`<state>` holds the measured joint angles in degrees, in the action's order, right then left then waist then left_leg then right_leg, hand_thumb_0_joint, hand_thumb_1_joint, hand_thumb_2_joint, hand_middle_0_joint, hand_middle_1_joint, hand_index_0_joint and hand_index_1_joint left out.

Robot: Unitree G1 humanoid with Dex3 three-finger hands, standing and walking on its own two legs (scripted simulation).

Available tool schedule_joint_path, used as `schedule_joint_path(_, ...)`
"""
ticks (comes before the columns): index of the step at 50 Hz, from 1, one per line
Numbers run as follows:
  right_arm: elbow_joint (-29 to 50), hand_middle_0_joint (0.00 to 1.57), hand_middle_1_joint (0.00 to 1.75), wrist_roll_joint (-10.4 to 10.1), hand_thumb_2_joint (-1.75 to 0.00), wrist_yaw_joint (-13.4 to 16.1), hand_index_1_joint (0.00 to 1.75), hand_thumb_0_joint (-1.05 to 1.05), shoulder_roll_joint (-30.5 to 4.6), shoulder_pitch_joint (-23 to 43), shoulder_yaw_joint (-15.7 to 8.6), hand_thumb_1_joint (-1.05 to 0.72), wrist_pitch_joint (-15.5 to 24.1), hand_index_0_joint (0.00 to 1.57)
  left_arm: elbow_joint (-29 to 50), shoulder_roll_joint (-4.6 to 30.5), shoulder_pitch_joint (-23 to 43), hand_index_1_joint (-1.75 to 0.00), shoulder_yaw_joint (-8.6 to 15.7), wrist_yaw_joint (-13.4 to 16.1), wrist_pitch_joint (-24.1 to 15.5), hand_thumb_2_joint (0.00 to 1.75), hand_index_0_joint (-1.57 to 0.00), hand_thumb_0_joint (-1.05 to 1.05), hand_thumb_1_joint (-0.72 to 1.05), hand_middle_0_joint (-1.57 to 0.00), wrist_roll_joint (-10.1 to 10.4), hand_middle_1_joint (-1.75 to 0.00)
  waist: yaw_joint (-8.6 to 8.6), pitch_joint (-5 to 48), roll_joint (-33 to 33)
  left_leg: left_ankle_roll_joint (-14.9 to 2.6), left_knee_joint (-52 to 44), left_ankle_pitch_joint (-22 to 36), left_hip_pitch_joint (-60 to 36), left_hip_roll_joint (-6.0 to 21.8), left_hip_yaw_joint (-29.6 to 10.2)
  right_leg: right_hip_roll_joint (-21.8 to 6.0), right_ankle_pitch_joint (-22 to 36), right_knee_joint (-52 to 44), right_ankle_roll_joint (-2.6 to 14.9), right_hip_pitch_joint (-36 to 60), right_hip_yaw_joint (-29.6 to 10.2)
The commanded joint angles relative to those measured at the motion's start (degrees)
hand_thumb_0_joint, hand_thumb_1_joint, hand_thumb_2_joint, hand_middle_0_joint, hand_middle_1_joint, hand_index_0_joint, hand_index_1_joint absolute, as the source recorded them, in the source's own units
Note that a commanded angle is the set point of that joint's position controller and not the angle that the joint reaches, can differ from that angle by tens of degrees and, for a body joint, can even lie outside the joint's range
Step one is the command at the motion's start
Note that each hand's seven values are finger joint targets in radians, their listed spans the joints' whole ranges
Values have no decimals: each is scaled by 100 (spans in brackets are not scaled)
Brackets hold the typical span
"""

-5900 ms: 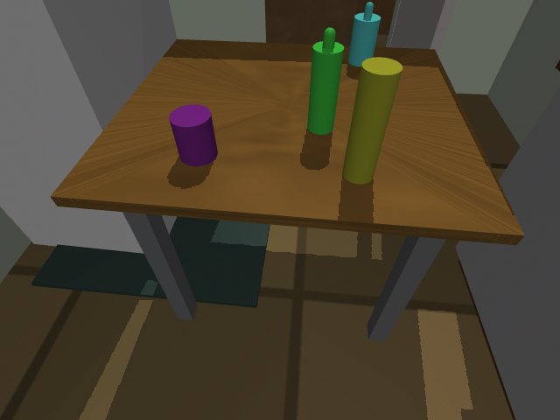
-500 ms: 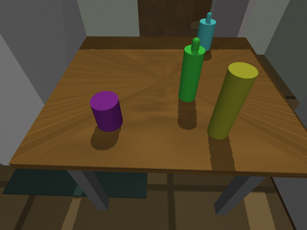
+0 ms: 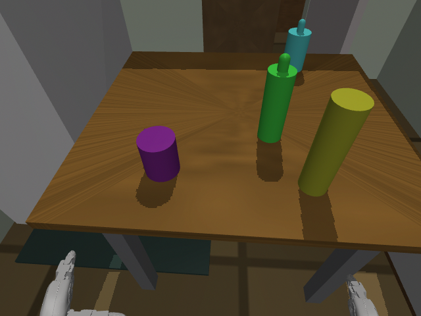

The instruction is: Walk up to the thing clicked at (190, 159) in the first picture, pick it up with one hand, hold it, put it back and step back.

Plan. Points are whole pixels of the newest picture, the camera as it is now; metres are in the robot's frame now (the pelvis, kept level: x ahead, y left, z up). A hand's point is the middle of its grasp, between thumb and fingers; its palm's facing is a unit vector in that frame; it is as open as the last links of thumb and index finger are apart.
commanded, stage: rise first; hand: left
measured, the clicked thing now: (156, 150) +0.50 +0.17 +0.02
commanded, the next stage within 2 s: go down in 1.28 s
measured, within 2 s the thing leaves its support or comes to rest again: neither
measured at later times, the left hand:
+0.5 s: hand (70, 279) +0.18 +0.24 +0.06, palm faces +0.24 -0.89 -0.38, open 17.6 cm
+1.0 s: hand (53, 276) +0.17 +0.24 +0.11, palm faces +0.29 -0.85 -0.43, open 17.7 cm
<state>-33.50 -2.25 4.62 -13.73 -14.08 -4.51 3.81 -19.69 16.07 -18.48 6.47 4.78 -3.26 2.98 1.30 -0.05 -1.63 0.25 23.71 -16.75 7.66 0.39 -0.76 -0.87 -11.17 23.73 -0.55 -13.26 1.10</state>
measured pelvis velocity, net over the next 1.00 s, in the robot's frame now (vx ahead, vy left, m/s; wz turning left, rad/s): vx -0.01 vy -0.01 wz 0.03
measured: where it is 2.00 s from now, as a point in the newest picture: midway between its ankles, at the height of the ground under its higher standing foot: outside the picture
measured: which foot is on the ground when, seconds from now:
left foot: down 0.00-1.00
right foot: down 0.00-1.00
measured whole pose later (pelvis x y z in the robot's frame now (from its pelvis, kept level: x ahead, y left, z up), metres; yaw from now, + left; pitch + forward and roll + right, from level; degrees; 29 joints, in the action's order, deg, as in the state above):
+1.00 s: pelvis -0.01 -0.01 +0.00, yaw +2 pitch -3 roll +0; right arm -40.1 -0.9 2.5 -12.4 -12.1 -8.3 7.2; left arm 13.5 19.0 -28.3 14.3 0.9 -13.9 2.7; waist 2.9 -3.4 -3.6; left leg 0.5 22.8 -15.5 4.3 0.1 -2.3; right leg -1.4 -10.8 23.2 -0.3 -9.4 2.7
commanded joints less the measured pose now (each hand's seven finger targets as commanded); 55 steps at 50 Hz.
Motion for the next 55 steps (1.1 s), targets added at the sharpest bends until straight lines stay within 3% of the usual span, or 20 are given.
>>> schedule_joint_path(1,1385,5,5,18,-4,17,5,0,-787,293,-238,45,361,5,2039,945,126,-6,452,44,-410,2,-5,0,-58,-6,-3,-5,53,529,-13,-17,-388,1676,154,-29,210,91,1151,-222,160,879,207)
schedule_joint_path(5,1376,5,5,36,-3,-78,5,0,-743,-71,-365,50,337,5,2474,988,-438,-4,712,-49,-471,2,-3,0,-57,-4,20,-3,62,387,49,-25,-435,1690,123,-25,214,95,1175,-264,167,970,247)
schedule_joint_path(7,1251,5,5,22,-2,-135,5,0,-655,-356,-368,51,307,5,2703,850,-641,-4,576,-142,-515,1,-3,0,-55,-4,33,-3,-30,291,15,-16,-410,1927,53,-20,237,99,1404,-234,169,927,260)
schedule_joint_path(9,1304,5,5,21,-2,-151,5,0,-873,-121,-598,51,300,5,2956,961,-606,-3,731,-170,-546,0,-4,0,-55,-4,55,-3,6,249,-33,4,-417,2015,33,-16,204,96,1456,-231,169,924,269)
schedule_joint_path(12,1218,5,5,32,-3,-223,5,0,-564,123,-369,51,299,5,3296,910,-451,-4,709,-226,-628,1,-3,0,-57,-4,46,-3,84,138,-133,22,-471,1840,106,-3,174,86,1231,-259,178,933,264)
schedule_joint_path(21,593,5,5,129,-3,-187,5,0,-714,382,-615,50,391,5,3913,1164,-694,-4,1069,-221,-882,2,-3,0,-59,-5,2,-3,169,253,-182,-11,-414,1736,50,-22,162,57,1124,-270,174,1029,270)
schedule_joint_path(23,736,5,5,118,-3,-212,5,0,-676,548,-543,50,426,5,4047,948,-816,-5,830,-273,-953,2,-4,0,-59,-5,-4,-4,155,285,25,-19,-434,1748,30,-13,130,88,1139,-232,168,1063,297)
schedule_joint_path(25,679,5,5,113,-3,-199,5,0,-787,464,-638,50,414,5,4085,1218,-781,-5,1164,-249,-1009,2,-4,0,-59,-5,4,-3,161,339,-45,-12,-412,1813,-3,-25,132,70,1182,-245,167,1082,294)
schedule_joint_path(27,519,5,5,116,-3,-222,5,0,-578,390,-511,51,412,5,4045,1071,-805,-4,1053,-298,-1057,2,-3,0,-58,-4,2,-3,151,104,30,-30,-434,1624,88,-39,148,67,1016,-290,147,989,295)
schedule_joint_path(29,466,5,5,121,-3,-193,5,0,-770,422,-707,52,438,5,4077,1224,-764,-4,1265,-287,-1090,3,-3,0,-59,-4,27,-3,121,172,33,-60,-453,1441,54,-71,158,44,906,-336,127,974,289)
schedule_joint_path(35,514,5,5,109,-3,-186,5,0,-749,546,-672,52,518,5,4264,1225,-688,-4,1297,-319,-1215,2,-3,0,-57,-4,29,-3,117,111,103,-97,-473,1209,58,-104,158,23,738,-379,105,874,299)
schedule_joint_path(37,231,5,5,95,-3,-214,5,0,-482,521,-490,53,530,5,4369,1226,-714,-4,1321,-328,-1265,3,-3,0,-57,-4,37,-3,200,54,-3,-119,-504,1055,90,-138,168,8,600,-412,104,854,289)
schedule_joint_path(39,259,5,5,96,-3,-188,5,0,-659,602,-650,53,564,5,4415,1278,-756,-4,1365,-314,-1302,3,-3,0,-57,-4,37,-3,161,155,-40,-117,-476,1121,72,-138,159,-9,682,-375,104,860,281)
schedule_joint_path(41,357,5,5,105,-3,-200,5,0,-522,666,-458,53,596,5,4420,1280,-615,-4,1389,-315,-1344,3,-3,0,-57,-4,23,-3,178,158,184,-134,-462,1110,78,-135,134,2,663,-390,85,908,303)
schedule_joint_path(43,237,5,5,112,-4,-168,5,0,-753,651,-703,52,605,5,4469,1355,-648,-5,1466,-294,-1380,4,-3,0,-59,-4,23,-4,173,169,-71,-109,-473,1122,71,-148,149,-8,669,-375,111,863,282)
schedule_joint_path(48,121,5,5,101,-4,-192,5,0,-535,640,-530,53,640,5,4504,1281,-674,-5,1440,-311,-1449,5,-3,0,-58,-4,29,-4,200,167,40,-143,-476,1033,67,-160,136,-20,596,-405,91,887,289)
schedule_joint_path(49,188,5,5,115,-4,-168,5,0,-737,647,-705,52,649,5,4451,1326,-685,-5,1481,-301,-1449,5,-3,0,-59,-5,24,-4,146,189,94,-134,-464,1107,64,-152,131,-19,683,-394,81,897,291)
schedule_joint_path(51,224,5,5,85,-4,-214,5,0,-429,673,-391,53,658,5,4565,1241,-749,-5,1400,-328,-1493,5,-3,0,-58,-4,26,-4,243,175,57,-118,-449,1244,95,-150,124,-14,783,-344,96,933,303)
schedule_joint_path(53,249,5,5,96,-4,-178,5,0,-824,567,-775,53,658,5,4607,1329,-755,-5,1489,-311,-1526,6,-2,0,-59,-4,26,-3,166,222,-23,-67,-470,1369,60,-100,91,23,854,-291,124,935,327)
schedule_joint_path(55,382,5,5,79,-5,-225,5,0,-557,634,-502,52,665,5,4645,1335,-758,-5,1513,-330,-1553,6,-3,0,-60,-4,28,-3,237,254,-20,-84,-446,1346,76,-129,114,10,820,-319,119,984,320)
